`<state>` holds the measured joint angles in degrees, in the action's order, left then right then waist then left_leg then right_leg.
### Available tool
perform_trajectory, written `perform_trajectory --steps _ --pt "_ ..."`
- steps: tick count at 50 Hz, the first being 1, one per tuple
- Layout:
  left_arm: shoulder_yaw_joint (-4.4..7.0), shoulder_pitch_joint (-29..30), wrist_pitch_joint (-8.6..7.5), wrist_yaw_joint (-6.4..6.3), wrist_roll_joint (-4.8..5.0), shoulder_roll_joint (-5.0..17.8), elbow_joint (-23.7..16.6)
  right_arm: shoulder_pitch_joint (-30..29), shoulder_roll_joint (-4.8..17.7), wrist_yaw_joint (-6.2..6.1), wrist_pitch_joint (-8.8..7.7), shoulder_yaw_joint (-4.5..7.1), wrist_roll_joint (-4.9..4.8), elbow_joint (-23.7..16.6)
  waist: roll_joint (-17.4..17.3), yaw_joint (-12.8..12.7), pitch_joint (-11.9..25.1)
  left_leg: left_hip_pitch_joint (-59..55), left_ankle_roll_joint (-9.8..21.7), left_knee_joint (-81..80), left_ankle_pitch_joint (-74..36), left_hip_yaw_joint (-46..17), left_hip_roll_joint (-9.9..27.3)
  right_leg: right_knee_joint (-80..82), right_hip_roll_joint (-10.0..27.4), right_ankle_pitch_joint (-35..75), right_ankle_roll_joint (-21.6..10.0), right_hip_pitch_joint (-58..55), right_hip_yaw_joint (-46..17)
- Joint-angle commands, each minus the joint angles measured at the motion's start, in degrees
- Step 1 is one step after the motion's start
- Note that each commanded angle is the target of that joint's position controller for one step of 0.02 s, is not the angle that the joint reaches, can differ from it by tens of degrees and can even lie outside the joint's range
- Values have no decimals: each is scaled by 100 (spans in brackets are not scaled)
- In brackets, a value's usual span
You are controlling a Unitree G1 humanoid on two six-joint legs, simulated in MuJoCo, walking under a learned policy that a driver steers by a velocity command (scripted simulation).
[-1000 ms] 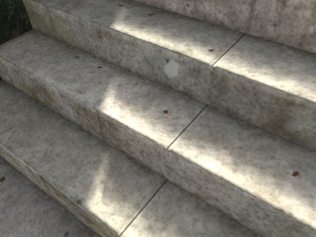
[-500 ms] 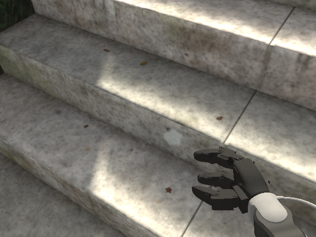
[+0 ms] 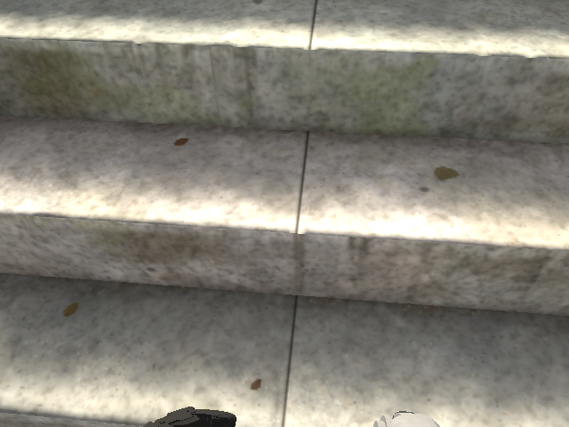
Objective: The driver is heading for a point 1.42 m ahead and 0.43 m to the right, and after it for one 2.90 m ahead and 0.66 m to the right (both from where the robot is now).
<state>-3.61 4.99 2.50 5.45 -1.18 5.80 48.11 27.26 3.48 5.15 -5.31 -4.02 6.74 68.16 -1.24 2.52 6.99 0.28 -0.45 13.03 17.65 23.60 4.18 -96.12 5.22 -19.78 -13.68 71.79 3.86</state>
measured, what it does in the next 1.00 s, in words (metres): climbs, turning right: right foot 0.19 m higher, then left foot 0.18 m higher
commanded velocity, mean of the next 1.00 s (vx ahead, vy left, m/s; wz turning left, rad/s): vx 0.50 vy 0.00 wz -0.57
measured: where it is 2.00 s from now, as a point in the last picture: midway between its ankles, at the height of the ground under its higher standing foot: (487, 48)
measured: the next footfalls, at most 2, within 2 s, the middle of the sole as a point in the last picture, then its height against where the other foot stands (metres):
right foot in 0.02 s outside the picture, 0.19 m higher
left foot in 0.54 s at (254, 372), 0.18 m higher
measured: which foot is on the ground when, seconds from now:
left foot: down 0.00-0.12, up 0.14-0.52, down 0.54-1.00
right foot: up 0.00-0.00, down 0.02-0.56, up 0.58-1.00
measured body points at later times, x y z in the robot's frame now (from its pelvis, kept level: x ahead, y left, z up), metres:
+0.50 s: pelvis +0.27 +0.00 +0.18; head +0.27 +0.00 +0.63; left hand +0.21 +0.18 +0.03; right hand +0.50 -0.23 +0.14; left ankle +0.46 +0.08 -0.33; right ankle +0.14 -0.11 -0.55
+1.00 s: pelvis +0.50 -0.03 +0.36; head +0.49 -0.02 +0.81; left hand +0.75 +0.01 +0.24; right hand +0.31 -0.07 +0.21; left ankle +0.46 +0.08 -0.37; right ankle +0.50 -0.21 -0.05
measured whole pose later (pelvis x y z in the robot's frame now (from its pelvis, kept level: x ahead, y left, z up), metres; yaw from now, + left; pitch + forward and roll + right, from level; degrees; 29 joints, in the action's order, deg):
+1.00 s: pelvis +0.50 -0.03 +0.36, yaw -35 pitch +4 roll +2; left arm -1.2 -2.3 -1.4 4.2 -0.2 8.4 54.7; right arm 30.9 2.2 3.2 -4.7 -3.9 8.8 69.2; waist 2.1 5.9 6.7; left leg 6.7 2.1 24.2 21.7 18.5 0.7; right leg -120.0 0.1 -0.3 -15.3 81.5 -8.4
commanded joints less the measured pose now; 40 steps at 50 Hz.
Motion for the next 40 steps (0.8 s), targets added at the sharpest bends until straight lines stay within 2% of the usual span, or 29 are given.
perform_trajectory --steps 1,3,4,5,6,7,8,10,12,14,15,16,18,20,21,22,23,24,27,28,29,30,31,32,33,35,37,38,40 --pt "147 433 -51 115 93 229 -558 6 1546 70 -237 268 -198 -331 -792 -535 -463 57 1719 -361 -7215 -388 1888 1212 -745 -369 181 -1489 762" --pt "285 -316 -276 -64 141 564 -448 403 1601 -19 -376 346 -125 -378 -723 -659 573 -178 1421 1062 -9825 -337 1682 2034 -1062 664 -58 -3192 281" --pt "362 -1093 -312 -148 200 642 -314 250 1711 -33 -367 395 -103 -375 -878 -964 848 711 1219 1673 -9483 -470 1466 2548 -1130 915 -63 -4611 -142" --pt "498 -2156 -313 -244 221 950 50 -83 1797 17 -323 452 -30 -467 -629 -1371 970 2076 1055 2807 -8220 -690 1109 3342 -1182 617 -26 -6096 -753" --pt "627 -3283 -298 -288 63 1409 409 -579 1754 142 -222 522 -62 -677 349 -1686 924 4038 689 4758 -4594 -1092 332 4874 -547 551 -501 -7311 -2574" --pt "831 -4125 -213 -349 -277 2004 754 -1009 1562 357 -66 572 -339 -777 720 -1666 1191 4745 577 7100 -1932 -2357 -246 6712 42 945 -511 -7424 -4817" --pt "861 -3983 -260 -390 -341 1871 886 -1286 1140 364 -22 537 -479 -934 786 -1519 743 5652 751 8489 -2317 -3527 -498 6901 275 176 -217 -6879 -5042" --pt "676 -3440 -433 -228 -194 1058 1303 -1694 588 59 -80 445 -423 -1214 652 -778 -43 6498 1134 10338 -2375 -4028 -857 6654 62 811 -65 -5763 -4249" --pt "426 -1952 -504 -125 -32 315 1182 -1823 567 -54 7 335 -310 -1440 123 58 25 6817 1405 10907 -1863 -3815 -637 6619 -160 856 -208 -4844 -3304" --pt "299 -1504 -626 -80 -153 94 1285 -1699 865 -131 202 361 -319 -1488 -160 425 -136 7097 1361 10604 -1619 -3259 -300 6806 -290 1303 -126 -4268 -2341" --pt "346 -1245 -694 -102 -226 281 1078 -1943 1075 -185 238 392 -444 -1653 -177 449 -123 6514 1256 9859 -1521 -2863 -181 7097 -495 1341 -12 -3671 -1727" --pt "315 -1785 -752 -187 -355 381 1081 -2057 931 -162 199 340 -532 -1716 660 222 -98 6560 1118 11406 -888 -2544 -357 7292 -456 1734 -130 -3680 -1855" --pt "238 -3072 -723 -234 -563 225 1675 -2915 637 -209 191 111 -411 -2039 493 -150 -367 8077 1338 12180 6 -2850 -285 7413 -89 643 -96 -4620 -2506" --pt "225 -3615 -799 -232 -637 195 1899 -3805 851 -355 155 60 -426 -2601 234 -436 -350 8577 1488 10885 608 -3031 -46 7319 -7 437 189 -5333 -2456" --pt "242 -3841 -857 -185 -607 370 1944 -4363 992 -450 197 51 -406 -2964 -182 -531 10 8001 1263 9360 121 -2740 112 7400 -51 422 286 -5329 -2429" --pt "263 -3834 -899 -170 -516 484 1795 -4600 987 -497 243 56 -434 -3097 158 -607 -36 7433 1014 8714 -177 -2498 197 7682 -73 436 180 -4879 -2441" --pt "305 -3175 -871 -13 -215 728 1399 -5285 707 -461 417 -60 -356 -3433 321 -402 -389 5379 693 7296 1090 -1790 109 9074 112 274 -73 -3113 -2376" --pt "331 -2978 -913 74 -75 1025 1176 -4932 375 -318 480 -95 -469 -3477 1238 -101 -488 3508 404 7796 642 -1445 -185 9338 390 2127 -420 -1941 -2635" --pt "704 -2713 -1103 135 224 1943 860 -3292 1575 -207 467 398 -545 -3023 1092 490 460 3504 484 5594 974 -1453 -1006 7505 630 8652 -185 -5581 -2019" --pt "657 -3046 -1167 153 -128 1210 1041 -1798 1745 -296 375 479 -486 -2550 89 551 1816 1450 1350 5057 -1776 -3279 -185 5152 109 8059 328 -5168 -1835" --pt "472 -3477 -1110 198 -339 251 958 -633 1928 -393 338 494 -313 -2225 -1571 685 2663 -557 2181 2532 312 -6779 1205 3391 -1068 2515 486 -2734 -1940" --pt "684 -2841 -950 228 -126 587 1196 -73 2056 -436 367 533 -135 -2060 -1995 1271 1279 244 1958 1059 3717 -8843 1481 260 -1363 1813 526 -1210 -2867" --pt "743 -2513 -956 188 32 659 1198 -454 2123 -392 200 568 -274 -1804 -1628 930 -121 1353 1654 1039 4705 -8139 1300 -731 -1117 2358 426 -391 -2584" --pt "742 -2522 -903 68 105 651 1303 -1229 1839 -345 156 574 -441 -1730 -1095 365 -428 2206 1634 1340 3510 -6936 1377 -1079 -877 2682 360 -649 -2175" --pt "706 -2331 -875 -10 38 586 1272 -1401 1101 -327 219 451 -468 -1433 81 149 -271 2484 1522 1585 2520 -5934 1409 -1324 -821 2810 154 -810 -1988" --pt "611 -2018 -754 -56 29 370 1189 -1922 -45 -409 228 176 -452 -1241 149 -279 -122 2778 1165 1406 1283 -4899 1265 -1445 -538 2650 -55 -926 -2026" --pt "525 -1840 -691 5 103 187 1105 -2078 -132 -441 152 171 -406 -1048 135 -488 -385 2842 970 1098 607 -3770 964 -1743 -612 2347 -271 -459 -2057" --pt "491 -1663 -699 23 101 306 971 -1871 -109 -398 97 167 -242 -901 435 -570 -242 2712 818 1026 266 -3214 951 -1515 -509 2682 -269 -313 -1846" --pt "446 -1330 -660 128 74 404 774 -1776 225 -349 -14 236 -192 -898 192 -486 -214 2669 818 513 -152 -2066 688 -1114 -482 2531 -237 -534 -1234"
Velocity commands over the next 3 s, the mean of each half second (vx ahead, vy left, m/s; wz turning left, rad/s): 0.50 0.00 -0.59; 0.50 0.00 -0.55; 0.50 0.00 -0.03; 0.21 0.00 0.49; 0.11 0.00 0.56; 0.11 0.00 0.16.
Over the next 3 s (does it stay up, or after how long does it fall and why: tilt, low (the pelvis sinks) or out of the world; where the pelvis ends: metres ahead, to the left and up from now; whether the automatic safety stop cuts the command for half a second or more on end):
stays up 1.04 -0.37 0.72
